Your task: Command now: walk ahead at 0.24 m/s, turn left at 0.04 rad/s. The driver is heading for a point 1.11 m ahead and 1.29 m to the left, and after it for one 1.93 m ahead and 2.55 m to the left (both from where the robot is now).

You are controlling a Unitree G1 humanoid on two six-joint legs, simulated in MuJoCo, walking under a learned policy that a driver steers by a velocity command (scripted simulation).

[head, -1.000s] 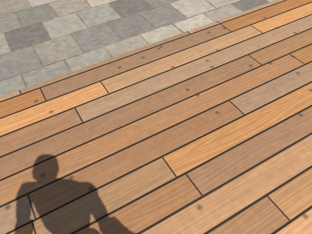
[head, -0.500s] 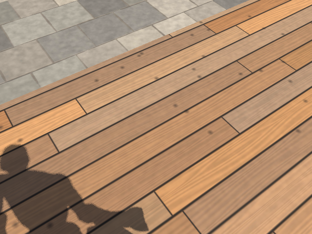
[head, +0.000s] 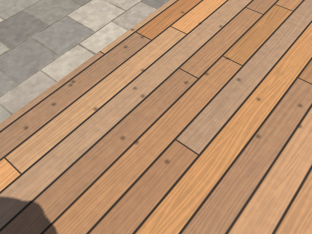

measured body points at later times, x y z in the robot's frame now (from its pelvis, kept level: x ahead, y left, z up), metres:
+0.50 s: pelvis +0.12 +0.04 +0.01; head +0.17 +0.07 +0.45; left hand +0.20 +0.34 -0.12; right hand +0.32 -0.20 -0.10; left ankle +0.14 +0.13 -0.72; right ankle +0.08 -0.09 -0.68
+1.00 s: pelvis +0.16 +0.01 +0.02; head +0.20 +0.01 +0.46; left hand +0.11 +0.32 -0.09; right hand +0.45 -0.15 -0.09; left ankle +0.11 +0.12 -0.67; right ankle +0.22 -0.09 -0.72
